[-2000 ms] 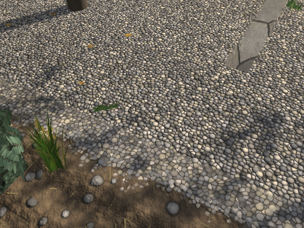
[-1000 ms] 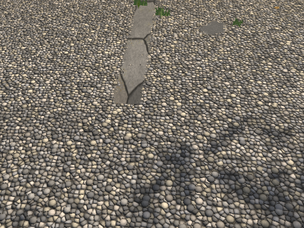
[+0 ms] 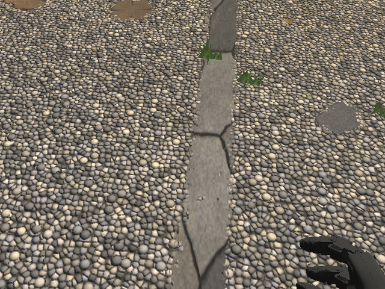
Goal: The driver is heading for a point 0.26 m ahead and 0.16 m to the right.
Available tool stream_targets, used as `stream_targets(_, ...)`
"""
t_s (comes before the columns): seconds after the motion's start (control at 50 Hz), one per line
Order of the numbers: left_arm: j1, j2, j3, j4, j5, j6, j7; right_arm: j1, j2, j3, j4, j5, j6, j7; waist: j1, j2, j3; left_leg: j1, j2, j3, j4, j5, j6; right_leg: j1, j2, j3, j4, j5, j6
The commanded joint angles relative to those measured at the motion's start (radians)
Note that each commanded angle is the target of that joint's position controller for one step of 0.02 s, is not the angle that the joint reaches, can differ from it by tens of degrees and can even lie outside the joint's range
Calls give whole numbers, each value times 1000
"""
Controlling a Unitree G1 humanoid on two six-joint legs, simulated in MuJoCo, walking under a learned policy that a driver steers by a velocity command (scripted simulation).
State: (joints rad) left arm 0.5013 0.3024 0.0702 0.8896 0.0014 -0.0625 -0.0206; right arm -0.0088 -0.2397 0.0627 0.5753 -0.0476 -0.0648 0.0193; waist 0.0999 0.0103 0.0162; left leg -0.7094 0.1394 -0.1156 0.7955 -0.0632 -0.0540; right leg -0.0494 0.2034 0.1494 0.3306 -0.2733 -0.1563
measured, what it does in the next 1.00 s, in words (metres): walks ahead, turning right: left foot, then right foot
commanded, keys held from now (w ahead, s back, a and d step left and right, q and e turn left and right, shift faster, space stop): w+e+shift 0.12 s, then shift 0.88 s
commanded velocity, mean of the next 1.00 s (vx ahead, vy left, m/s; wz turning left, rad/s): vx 0.35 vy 0.00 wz -0.33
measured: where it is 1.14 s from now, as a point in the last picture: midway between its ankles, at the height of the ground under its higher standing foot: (206, 273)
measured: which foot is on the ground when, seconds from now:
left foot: up 0.00-0.12, down 0.14-0.52, up 0.54-0.78, down 0.80-1.00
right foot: down 0.00-0.12, up 0.14-0.48, down 0.50-1.00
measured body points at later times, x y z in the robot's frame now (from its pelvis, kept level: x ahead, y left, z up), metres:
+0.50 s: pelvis +0.40 +0.04 -0.01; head +0.43 +0.02 +0.43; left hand +0.72 +0.16 -0.06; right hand +0.30 -0.25 -0.13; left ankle +0.31 +0.20 -0.73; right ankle +0.52 -0.09 -0.73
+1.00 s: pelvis +0.52 +0.05 -0.01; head +0.53 +0.05 +0.44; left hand +0.70 +0.26 -0.13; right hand +0.56 -0.22 -0.12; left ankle +0.56 +0.16 -0.74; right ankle +0.52 -0.09 -0.74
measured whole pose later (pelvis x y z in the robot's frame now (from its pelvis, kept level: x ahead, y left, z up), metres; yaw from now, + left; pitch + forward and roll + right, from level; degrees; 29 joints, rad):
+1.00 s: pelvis +0.52 +0.05 -0.01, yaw -19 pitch -1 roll -1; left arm 0.20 0.23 0.04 0.84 0.02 0.01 0.02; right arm 0.18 -0.22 0.00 0.84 -0.02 -0.02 -0.02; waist 0.02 0.00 0.01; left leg -0.26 0.01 -0.01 0.57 -0.30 -0.01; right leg -0.30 0.02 0.06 0.53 -0.22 0.02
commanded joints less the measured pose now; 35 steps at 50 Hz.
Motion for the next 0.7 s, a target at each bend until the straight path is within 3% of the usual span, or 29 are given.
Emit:
stream_targets(0.02, -52, 185, 53, -85, -12, -24, -5, -85, -100, -29, -68, 22, -6, 0, -5, -46, 56, 298, -90, 118, -179, 187, 2, -272, -196, 228, -158, 315, -89)
stream_targets(0.06, -43, 194, 61, -85, -6, -17, 4, -80, -124, -39, -70, 19, -14, -6, -2, -63, 28, 327, -115, 103, -273, 140, 14, -147, -213, 251, -73, 423, -56)
stream_targets(0.08, -53, 208, 65, -89, -3, -16, 9, -32, -149, -51, -56, 17, -19, -13, -25, -67, -9, 390, -140, 100, -300, 78, 23, -100, -217, 258, 7, 544, -36)
stream_targets(0.1, -68, 235, 70, -93, 6, -16, 9, 80, -196, -73, -24, 20, -24, -24, -82, -57, -91, 513, -166, 101, -296, -29, 37, -67, -210, 247, 158, 674, -14)
stream_targets(0.12, -123, 255, 72, -103, 8, -21, 5, 269, -234, -95, 19, 19, -32, -36, -202, -43, -191, 729, -138, 92, -285, -87, 52, -136, -174, 218, 385, 672, 10)
stream_targets(0.14, -157, 174, 49, -127, 8, -34, 7, 505, -305, -125, 57, -8, -39, -58, -297, 22, -317, 949, 40, -57, -275, -334, 88, -257, -133, 143, 700, 481, 25)
stream_targets(0.16, -49, 3, 6, -177, -34, -35, 12, 495, -391, -145, 61, -53, -35, -59, -187, 345, -422, 1161, 354, -595, -422, -334, 194, -571, -10, 13, 999, -264, 75)
stream_targets(0.18, -47, 79, 1, -168, -6, -20, 22, 434, -347, -153, 63, -28, -26, -50, -165, 311, -395, 1121, 348, -745, -449, -205, 252, -697, -90, -12, 1096, -225, 68)
stream_targets(0.2, -144, 121, 10, -154, 13, -6, 26, 361, -229, -129, 54, -17, -26, -41, -173, 153, -251, 995, 287, -515, -414, 12, 240, -714, -152, -37, 1074, -138, 77)
stream_targets(0.22, -211, 114, 9, -159, 25, 1, 21, 333, -157, -111, 72, -11, -26, -31, -167, 55, -158, 870, 228, -329, -386, 311, 231, -688, -170, -57, 1031, -102, 92)
stream_targets(0.24, -266, 97, 8, -173, 34, 7, 11, 359, -128, -103, 100, -7, -28, -28, -169, 48, -118, 822, 179, -209, -378, 486, 210, -695, -182, -55, 985, -116, 101)
stream_targets(0.26, -284, 61, 0, -227, -40, -3, 18, 312, -133, -114, 96, 49, -45, -27, -149, 157, -73, 795, 116, -137, -417, 598, 207, -699, -225, -45, 981, -130, 120)
stream_targets(0.28, -277, 55, -9, -239, -54, -2, 15, 296, -130, -116, 117, 60, -53, -27, -122, 181, -79, 785, 131, -131, -422, 606, 228, -709, -238, -35, 921, -138, 129)
stream_targets(0.32, -322, 35, -24, -267, -36, 6, 5, 241, -132, -123, 129, 69, -50, -29, -92, 84, -33, 665, 130, -63, -466, 591, 233, -669, -241, -59, 707, -139, 148)
stream_targets(0.34, -351, 27, -32, -282, -26, 1, -3, 197, -171, -133, 123, 72, -44, -35, -79, 61, -23, 575, 107, -8, -501, 586, 227, -593, -234, -98, 565, -54, 156)
stream_targets(0.38, -349, 24, -43, -271, -13, -13, -29, 182, -235, -152, 128, 77, -45, -43, -76, 97, -73, 477, 45, 92, -531, 514, 198, -355, -200, -142, 326, 227, 151)
stream_targets(0.42, -367, 58, -35, -273, -5, -9, -42, 208, -259, -159, 149, 83, -56, -41, -69, 97, -95, 488, 58, 102, -515, 485, 183, -243, -181, -124, 264, 347, 127)
stream_targets(0.48, -290, 118, -5, -242, 24, -3, -25, 232, -255, -156, 176, 90, -54, -39, -5, 43, -127, 522, 21, 144, -308, 539, 133, -74, -147, -138, 164, 426, 61)
stream_targets(0.5, -269, 161, 10, -241, 31, 0, -11, 270, -240, -148, 183, 78, -51, -38, 6, 1, -144, 476, -28, 179, -155, 437, 95, 17, -183, -112, 149, 627, 33)
stream_targets(0.52, -224, 231, 16, -255, 53, 9, 9, 320, -192, -125, 164, 39, -48, -34, -2, -210, -239, 277, -127, 216, 231, -167, 31, 232, -434, 148, 223, 1217, -91)
stream_targets(0.54, -240, 147, -20, -267, 56, 13, 8, 498, -137, -95, 202, 51, -32, -16, -67, -286, -486, 200, -153, 55, 456, -648, 3, 382, -640, 398, 232, 1348, -278)
stream_targets(0.56, -283, 102, -25, -278, 23, 20, -5, 471, -223, -115, 220, 64, -14, -8, -49, -147, -458, 192, -107, -12, 476, -636, -4, 289, -575, 349, 207, 1193, -258)
stream_targets(0.58, -345, 86, -27, -275, 0, 23, -11, 385, -226, -118, 197, 74, 2, -12, -65, -103, -329, 133, -79, 13, 441, -609, -9, 188, -517, 266, 176, 995, -209)
stream_targets(0.6, -387, 76, -29, -267, -6, 24, -12, 330, -209, -118, 195, 67, 18, -28, -79, -40, -232, 127, -57, 31, 372, -573, -17, 53, -477, 225, 137, 847, -165)
stream_targets(0.62, -427, 74, -29, -267, -1, 26, -9, 319, -205, -120, 195, 59, 38, -43, -108, -36, -182, 192, -43, 36, 292, -539, -24, -90, -450, 186, 103, 755, -134)
stream_targets(0.64, -459, 99, -19, -264, 13, 34, -8, 338, -190, -118, 202, 56, 54, -50, -139, -68, -150, 282, -54, 61, 225, -500, -33, -220, -423, 147, 65, 692, -116)
stream_targets(0.66, -475, 105, -12, -261, 25, 39, -3, 359, -162, -112, 212, 53, 64, -57, -152, -99, -149, 345, -68, 83, 157, -461, -39, -283, -404, 118, 43, 664, -112)
stream_targets(0.7, -471, 82, -13, -249, 29, 44, 8, 361, -124, -101, 224, 48, 68, -60, -145, -116, -189, 436, -78, 94, 36, -332, -34, -306, -383, 78, 32, 588, -101)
